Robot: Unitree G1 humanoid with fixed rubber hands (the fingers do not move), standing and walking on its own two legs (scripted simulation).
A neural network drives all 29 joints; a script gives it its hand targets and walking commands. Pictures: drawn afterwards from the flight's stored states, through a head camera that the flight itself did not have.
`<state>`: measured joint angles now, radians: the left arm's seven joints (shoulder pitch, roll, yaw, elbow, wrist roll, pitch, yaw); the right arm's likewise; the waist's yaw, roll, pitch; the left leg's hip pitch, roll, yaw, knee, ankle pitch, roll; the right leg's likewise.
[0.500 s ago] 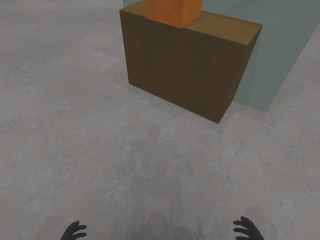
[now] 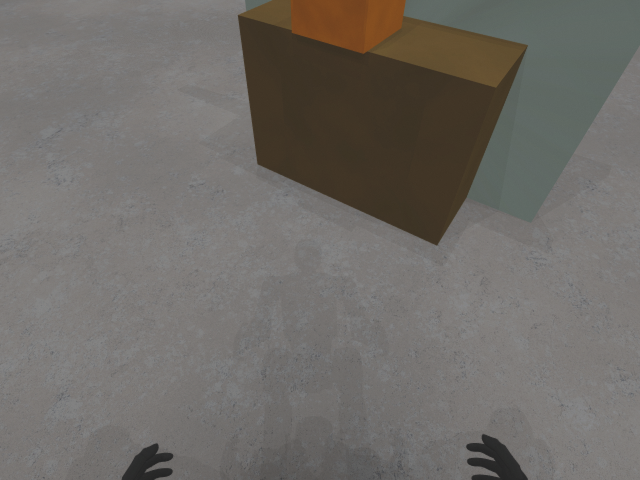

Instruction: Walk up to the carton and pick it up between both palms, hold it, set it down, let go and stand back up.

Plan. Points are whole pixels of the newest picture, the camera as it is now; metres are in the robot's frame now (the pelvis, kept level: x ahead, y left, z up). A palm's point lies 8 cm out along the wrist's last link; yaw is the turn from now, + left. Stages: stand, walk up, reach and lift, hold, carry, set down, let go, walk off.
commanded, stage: stand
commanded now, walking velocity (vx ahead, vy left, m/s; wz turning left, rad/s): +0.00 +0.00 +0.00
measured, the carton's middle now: (349, 1) +1.52 -0.10 +0.04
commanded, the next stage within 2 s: walk up in 0.56 s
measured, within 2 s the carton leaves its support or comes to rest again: neither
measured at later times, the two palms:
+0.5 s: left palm out of the picture +0.11 +0.25 -0.10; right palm out of the picture +0.12 -0.24 -0.10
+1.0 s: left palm out of the picture +0.12 +0.32 -0.09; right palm out of the picture +0.13 -0.26 -0.09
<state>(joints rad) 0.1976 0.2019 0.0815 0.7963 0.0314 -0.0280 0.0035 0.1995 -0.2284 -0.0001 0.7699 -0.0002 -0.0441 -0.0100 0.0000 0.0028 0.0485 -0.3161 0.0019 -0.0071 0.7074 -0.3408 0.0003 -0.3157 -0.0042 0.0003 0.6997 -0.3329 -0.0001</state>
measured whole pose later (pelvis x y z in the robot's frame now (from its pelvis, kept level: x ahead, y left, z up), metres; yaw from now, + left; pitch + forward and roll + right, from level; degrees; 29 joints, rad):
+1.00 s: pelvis +0.02 +0.03 +0.00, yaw -1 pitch -1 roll -1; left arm 0.23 0.31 0.12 0.82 0.03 -0.06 -0.01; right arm 0.20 -0.36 -0.05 0.78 0.00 -0.05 0.08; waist 0.00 0.02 0.04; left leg -0.33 0.00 0.00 0.71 -0.46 0.00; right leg -0.32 -0.02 0.03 0.64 -0.33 -0.02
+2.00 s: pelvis +0.36 +0.12 -0.01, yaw -25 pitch +0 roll +0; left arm 0.30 0.34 0.10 0.81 0.02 -0.12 0.04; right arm 0.17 -0.37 -0.06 0.78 0.00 -0.03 0.08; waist -0.02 0.06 0.06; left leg -0.40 0.08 0.18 0.81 -0.41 0.03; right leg -0.49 0.01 0.03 0.96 -0.50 -0.02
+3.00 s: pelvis +0.60 +0.22 -0.03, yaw -29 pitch -3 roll -2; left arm 0.32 0.36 0.09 0.82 0.02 -0.14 0.10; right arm 0.19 -0.41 -0.08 0.78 0.00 0.04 0.08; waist -0.02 0.12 0.08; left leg -0.53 0.07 -0.07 1.15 -0.53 0.05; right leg -0.45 -0.05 0.00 0.87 -0.38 -0.03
